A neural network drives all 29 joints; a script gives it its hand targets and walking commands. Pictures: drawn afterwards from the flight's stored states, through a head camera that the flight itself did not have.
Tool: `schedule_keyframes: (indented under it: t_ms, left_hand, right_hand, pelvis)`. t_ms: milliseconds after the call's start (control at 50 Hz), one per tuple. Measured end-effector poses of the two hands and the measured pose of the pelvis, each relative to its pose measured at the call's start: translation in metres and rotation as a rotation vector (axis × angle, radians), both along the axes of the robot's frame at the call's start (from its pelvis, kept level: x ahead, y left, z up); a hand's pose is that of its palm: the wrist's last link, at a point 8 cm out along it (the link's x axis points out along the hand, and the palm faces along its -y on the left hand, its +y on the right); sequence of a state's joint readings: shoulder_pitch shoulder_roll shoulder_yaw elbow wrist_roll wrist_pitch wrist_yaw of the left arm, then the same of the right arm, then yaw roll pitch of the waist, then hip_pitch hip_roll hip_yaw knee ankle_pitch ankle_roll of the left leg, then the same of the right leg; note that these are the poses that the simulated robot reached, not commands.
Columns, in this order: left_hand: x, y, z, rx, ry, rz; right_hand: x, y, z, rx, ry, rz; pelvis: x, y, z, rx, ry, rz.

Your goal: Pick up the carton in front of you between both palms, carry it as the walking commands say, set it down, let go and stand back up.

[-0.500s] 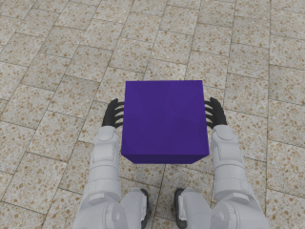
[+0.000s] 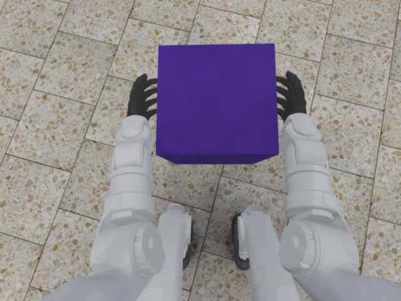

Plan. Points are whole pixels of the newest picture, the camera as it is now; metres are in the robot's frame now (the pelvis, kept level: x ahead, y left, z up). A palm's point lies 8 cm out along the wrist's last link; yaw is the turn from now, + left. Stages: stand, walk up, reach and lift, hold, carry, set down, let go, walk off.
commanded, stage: set down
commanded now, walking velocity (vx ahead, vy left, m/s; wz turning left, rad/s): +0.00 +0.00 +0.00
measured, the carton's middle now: (214, 116) +0.47 +0.01 -0.15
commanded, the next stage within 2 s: none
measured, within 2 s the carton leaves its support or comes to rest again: rests again in 1.30 s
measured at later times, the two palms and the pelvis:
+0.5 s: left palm (153, 117) +0.49 +0.17 -0.23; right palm (266, 117) +0.49 -0.13 -0.23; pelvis -0.02 +0.00 -0.12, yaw +0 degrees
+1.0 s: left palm (161, 119) +0.53 +0.17 -0.39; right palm (252, 120) +0.53 -0.13 -0.39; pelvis -0.02 +0.00 -0.22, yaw -1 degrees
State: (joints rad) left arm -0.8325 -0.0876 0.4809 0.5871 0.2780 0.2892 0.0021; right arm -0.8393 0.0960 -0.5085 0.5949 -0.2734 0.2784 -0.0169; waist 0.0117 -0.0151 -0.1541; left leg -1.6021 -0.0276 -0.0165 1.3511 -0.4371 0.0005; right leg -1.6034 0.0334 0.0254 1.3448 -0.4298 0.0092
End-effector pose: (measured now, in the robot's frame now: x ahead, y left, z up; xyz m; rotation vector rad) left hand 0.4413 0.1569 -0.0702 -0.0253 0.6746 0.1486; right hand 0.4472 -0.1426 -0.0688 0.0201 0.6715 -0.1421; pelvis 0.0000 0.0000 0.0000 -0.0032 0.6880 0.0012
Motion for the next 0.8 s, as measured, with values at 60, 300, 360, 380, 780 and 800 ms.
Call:
schedule_keyframes:
  t_ms: [60, 300, 360, 380, 780, 800]
  left_hand:
    - [0.006, 0.001, -0.020, 0.005, 0.001, -0.003]
    - [0.031, 0.007, -0.100, 0.012, 0.004, -0.010]
    - [0.037, 0.008, -0.118, 0.015, 0.010, -0.012]
    - [0.039, 0.008, -0.124, 0.016, 0.011, -0.013]
    - [0.075, 0.013, -0.254, 0.037, 0.035, -0.046]
    - [0.077, 0.013, -0.261, 0.038, 0.037, -0.048]
  right_hand:
    - [0.006, 0.001, -0.021, -0.001, 0.001, 0.001]
    - [0.029, 0.007, -0.103, -0.001, 0.004, 0.001]
    - [0.034, 0.008, -0.121, -0.004, 0.010, 0.001]
    - [0.036, 0.008, -0.127, -0.006, 0.012, 0.002]
    - [0.069, 0.012, -0.256, -0.030, 0.035, 0.013]
    - [0.071, 0.013, -0.263, -0.031, 0.037, 0.014]
  pelvis:
    - [-0.004, -0.001, -0.017, 0.000, 0.031, -0.002]
    - [-0.017, -0.003, -0.082, -0.001, 0.117, -0.002]
    - [-0.018, -0.003, -0.095, -0.002, 0.128, -0.001]
    - [-0.019, -0.003, -0.099, -0.002, 0.131, -0.001]
    - [-0.024, 0.002, -0.178, -0.012, 0.124, -0.002]
    - [-0.024, 0.002, -0.182, -0.013, 0.118, -0.001]
